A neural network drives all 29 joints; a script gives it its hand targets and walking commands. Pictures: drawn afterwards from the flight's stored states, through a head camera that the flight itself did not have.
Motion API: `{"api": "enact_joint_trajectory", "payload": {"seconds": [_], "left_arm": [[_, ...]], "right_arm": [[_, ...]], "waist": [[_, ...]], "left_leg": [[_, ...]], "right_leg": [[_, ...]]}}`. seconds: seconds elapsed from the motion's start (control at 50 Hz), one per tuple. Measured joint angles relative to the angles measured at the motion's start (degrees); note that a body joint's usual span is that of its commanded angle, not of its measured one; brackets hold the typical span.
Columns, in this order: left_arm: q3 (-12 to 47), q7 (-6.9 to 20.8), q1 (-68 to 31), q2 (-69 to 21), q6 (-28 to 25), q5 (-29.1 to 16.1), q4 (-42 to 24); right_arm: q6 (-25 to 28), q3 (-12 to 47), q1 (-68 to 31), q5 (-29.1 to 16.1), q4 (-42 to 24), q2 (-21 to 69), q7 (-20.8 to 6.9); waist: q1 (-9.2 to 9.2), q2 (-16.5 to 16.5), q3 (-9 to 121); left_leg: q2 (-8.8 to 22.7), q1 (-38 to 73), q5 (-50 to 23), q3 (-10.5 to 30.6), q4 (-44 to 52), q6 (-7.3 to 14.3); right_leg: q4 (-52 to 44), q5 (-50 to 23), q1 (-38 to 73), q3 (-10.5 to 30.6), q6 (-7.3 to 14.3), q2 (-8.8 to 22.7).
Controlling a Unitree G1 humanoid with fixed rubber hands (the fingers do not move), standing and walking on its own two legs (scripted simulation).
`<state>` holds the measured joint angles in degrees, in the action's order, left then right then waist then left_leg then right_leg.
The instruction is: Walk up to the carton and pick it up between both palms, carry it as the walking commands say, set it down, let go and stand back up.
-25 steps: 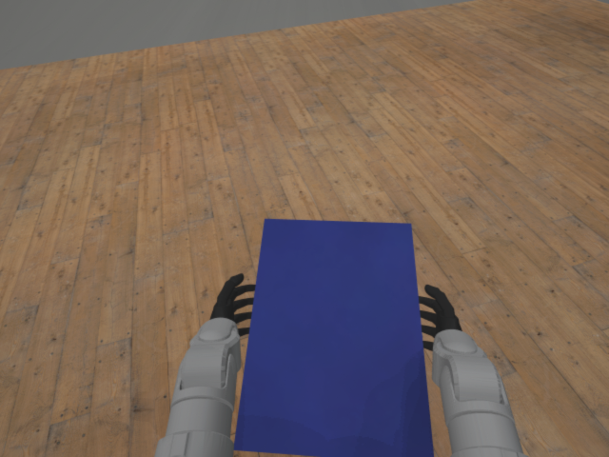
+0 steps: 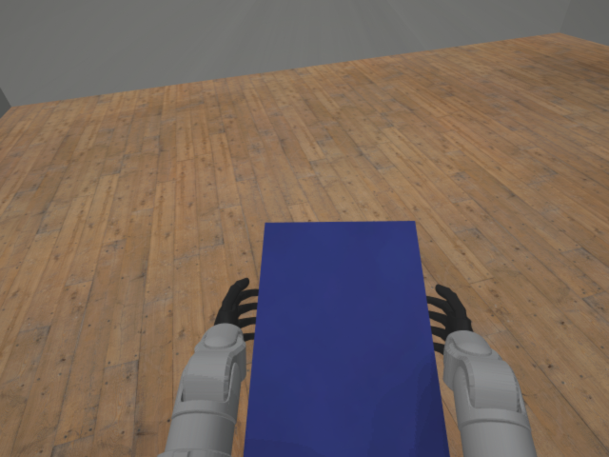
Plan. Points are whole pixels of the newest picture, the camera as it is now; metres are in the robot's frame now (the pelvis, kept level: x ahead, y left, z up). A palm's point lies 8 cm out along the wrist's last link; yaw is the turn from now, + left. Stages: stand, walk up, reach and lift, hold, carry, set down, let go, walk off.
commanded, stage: hold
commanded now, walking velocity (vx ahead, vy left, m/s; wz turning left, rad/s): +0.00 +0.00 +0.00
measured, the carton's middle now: (339, 347) +0.30 -0.04 -0.04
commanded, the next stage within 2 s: set down in 0.14 s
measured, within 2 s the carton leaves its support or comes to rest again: neither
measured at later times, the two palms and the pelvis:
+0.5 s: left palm (265, 339) +0.29 +0.07 +0.02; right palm (481, 359) +0.24 -0.23 -0.01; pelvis -0.04 -0.06 -0.01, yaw +1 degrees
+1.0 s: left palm (257, 362) +0.31 +0.10 -0.08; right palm (444, 376) +0.27 -0.20 -0.10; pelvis -0.04 -0.06 -0.04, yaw +3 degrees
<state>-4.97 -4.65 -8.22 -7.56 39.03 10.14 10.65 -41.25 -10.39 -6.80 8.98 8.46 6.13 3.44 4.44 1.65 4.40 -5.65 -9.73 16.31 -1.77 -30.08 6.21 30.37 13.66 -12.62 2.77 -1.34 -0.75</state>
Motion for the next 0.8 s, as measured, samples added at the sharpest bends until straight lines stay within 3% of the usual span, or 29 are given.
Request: {"api": "enact_joint_trajectory", "payload": {"seconds": [0.2,0.26,0.38,0.54,0.64,0.74,0.8], "left_arm": [[-5.6,2.0,-5.5,-0.8,6.1,4.5,6.1],[-4.8,2.0,-6.4,-1.1,6.0,4.5,6.5],[-9.4,3.9,-13.6,-2.3,2.3,7.5,14.6],[-15.4,6.4,-18.9,-1.0,-7.4,8.6,20.1],[-17.0,7.9,-18.2,0.7,-13.4,7.6,22.5],[-18.2,8.3,-18.3,1.7,-17.2,8.6,25.0],[-18.6,8.3,-19.5,2.3,-18.9,8.8,26.8]], "right_arm": [[-4.2,-4.0,-7.4,6.6,8.6,2.4,-1.8],[-4.8,-4.6,-6.5,6.4,6.3,2.2,-2.0],[-2.6,-9.5,-9.4,7.4,8.8,2.9,-2.0],[4.3,-7.8,-11.5,6.9,12.4,3.5,1.4],[9.3,-6.0,-12.7,6.3,16.2,3.8,3.6],[14.8,-7.1,-14.2,6.7,22.0,4.4,4.2],[17.7,-8.6,-15.4,7.0,24.6,4.8,4.3]], "waist": [[-0.56,-3.5,-1.8],[0.67,-2.8,-3.4],[1.51,-0.8,-8.0],[-1.84,-1.3,-12.9],[-2.55,-2.7,-11.5],[-3.45,-3.7,-10.2],[-3.04,-3.3,-9.9]], "left_leg": [[0.2,6.2,-1.2,2.2,1.9,-1.9],[0.6,5.6,-1.2,4.1,0.7,-2.5],[1.0,3.5,-1.1,4.3,-1.7,-3.2],[1.7,-2.2,-0.4,3.6,-5.4,-4.3],[1.8,-7.7,0.1,5.2,-7.7,-5.0],[2.0,-12.4,1.0,6.5,-10.4,-5.8],[1.9,-16.0,1.7,7.4,-12.9,-6.0]], "right_leg": [[0.0,0.1,5.7,-0.2,2.2,-1.0],[-0.9,-0.4,6.4,-1.9,2.8,-1.4],[1.4,-0.4,4.2,-2.1,3.5,-1.9],[6.2,0.1,-2.4,-1.1,4.8,-3.2],[7.8,0.5,-7.3,-2.4,5.6,-3.6],[9.3,0.9,-11.4,-3.4,6.1,-4.1],[10.7,1.4,-14.3,-4.2,6.1,-4.2]]}}
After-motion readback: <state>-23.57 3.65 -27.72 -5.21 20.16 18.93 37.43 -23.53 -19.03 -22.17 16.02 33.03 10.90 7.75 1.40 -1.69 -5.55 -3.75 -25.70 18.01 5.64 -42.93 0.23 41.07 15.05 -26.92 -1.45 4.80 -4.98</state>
